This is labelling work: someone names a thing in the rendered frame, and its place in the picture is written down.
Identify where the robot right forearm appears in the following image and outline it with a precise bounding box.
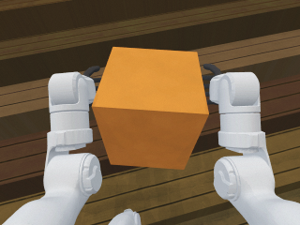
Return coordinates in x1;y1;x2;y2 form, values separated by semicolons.
209;72;276;185

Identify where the robot left forearm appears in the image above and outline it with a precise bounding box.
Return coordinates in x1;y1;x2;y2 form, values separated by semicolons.
43;71;97;191

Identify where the right robot upper arm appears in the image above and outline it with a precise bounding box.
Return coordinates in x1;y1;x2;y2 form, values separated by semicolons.
214;155;300;225

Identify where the carton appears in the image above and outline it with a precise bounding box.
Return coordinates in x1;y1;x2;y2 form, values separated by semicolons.
91;47;209;170

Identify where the robot right hand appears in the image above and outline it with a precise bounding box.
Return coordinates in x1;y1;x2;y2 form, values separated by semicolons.
202;64;223;105

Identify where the left robot thigh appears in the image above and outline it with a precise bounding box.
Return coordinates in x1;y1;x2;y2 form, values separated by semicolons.
108;211;142;225

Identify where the robot left hand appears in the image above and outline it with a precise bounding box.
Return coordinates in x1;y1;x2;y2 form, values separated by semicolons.
83;66;102;107

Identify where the left robot upper arm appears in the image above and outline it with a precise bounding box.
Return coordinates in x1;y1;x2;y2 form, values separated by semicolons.
2;153;102;225

